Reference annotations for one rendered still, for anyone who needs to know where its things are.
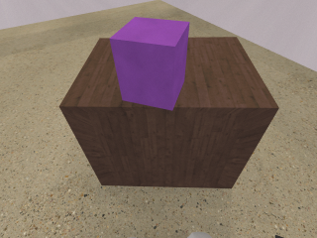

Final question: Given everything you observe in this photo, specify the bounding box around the pedestal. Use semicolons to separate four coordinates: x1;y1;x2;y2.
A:
59;37;279;188

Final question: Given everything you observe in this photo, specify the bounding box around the carton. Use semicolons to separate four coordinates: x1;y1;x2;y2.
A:
109;17;190;111

